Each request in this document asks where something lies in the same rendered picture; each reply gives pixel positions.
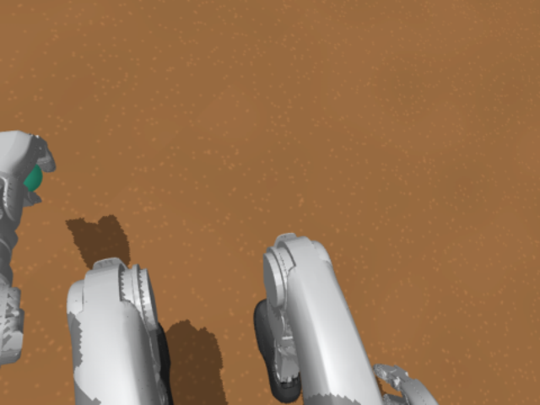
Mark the left robot hand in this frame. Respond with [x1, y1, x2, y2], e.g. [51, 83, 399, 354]
[0, 130, 56, 207]

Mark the ball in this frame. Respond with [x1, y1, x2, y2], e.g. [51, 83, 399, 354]
[24, 164, 43, 192]

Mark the left robot arm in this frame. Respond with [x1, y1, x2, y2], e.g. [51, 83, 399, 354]
[0, 172, 24, 368]

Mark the left robot foot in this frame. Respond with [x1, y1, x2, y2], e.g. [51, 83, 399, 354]
[155, 324, 174, 405]

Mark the right robot hand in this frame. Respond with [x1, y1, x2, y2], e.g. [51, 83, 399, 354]
[373, 364, 439, 405]

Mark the right robot foot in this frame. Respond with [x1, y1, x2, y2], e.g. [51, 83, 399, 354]
[253, 299, 301, 403]

